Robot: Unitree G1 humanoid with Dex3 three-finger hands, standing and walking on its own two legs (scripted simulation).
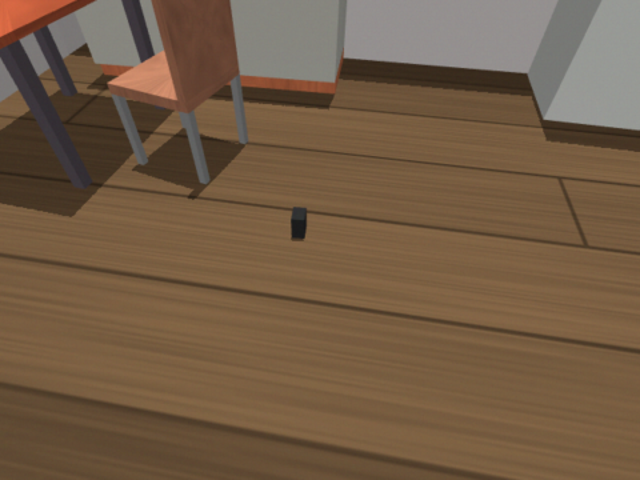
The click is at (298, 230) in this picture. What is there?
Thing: carton on end
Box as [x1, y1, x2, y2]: [291, 207, 306, 238]
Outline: 293,207 291,217 292,237 304,238 306,226 305,208
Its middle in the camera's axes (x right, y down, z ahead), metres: -0.07 -0.09 +1.70
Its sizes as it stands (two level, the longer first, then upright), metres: 0.077 0.056 0.114
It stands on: the floor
